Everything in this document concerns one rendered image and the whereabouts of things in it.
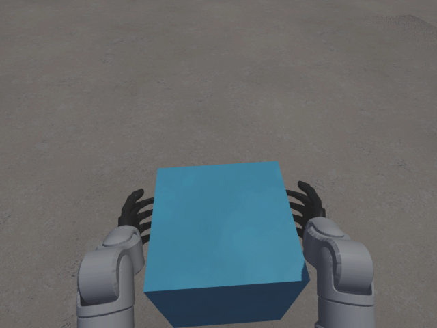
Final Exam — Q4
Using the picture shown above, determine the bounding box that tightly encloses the robot left forearm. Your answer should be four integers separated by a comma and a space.
76, 225, 145, 328

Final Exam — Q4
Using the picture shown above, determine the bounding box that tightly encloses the carton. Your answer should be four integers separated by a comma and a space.
143, 161, 310, 328

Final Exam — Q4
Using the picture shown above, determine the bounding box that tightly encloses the right robot hand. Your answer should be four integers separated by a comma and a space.
286, 181, 326, 238

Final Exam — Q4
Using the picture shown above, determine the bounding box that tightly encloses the left robot hand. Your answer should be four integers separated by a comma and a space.
118, 189, 154, 245

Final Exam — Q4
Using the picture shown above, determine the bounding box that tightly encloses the robot right forearm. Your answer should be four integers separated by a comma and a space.
302, 217, 376, 328

